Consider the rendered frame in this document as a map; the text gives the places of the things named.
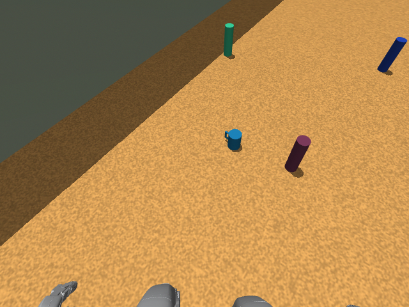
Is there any left robot hand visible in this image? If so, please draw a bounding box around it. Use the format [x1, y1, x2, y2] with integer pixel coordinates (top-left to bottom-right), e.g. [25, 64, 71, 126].
[38, 281, 77, 307]

